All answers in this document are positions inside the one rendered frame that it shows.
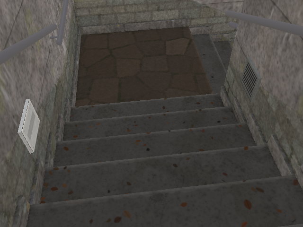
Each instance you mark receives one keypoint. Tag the stairs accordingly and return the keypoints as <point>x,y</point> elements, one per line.
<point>215,57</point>
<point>180,161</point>

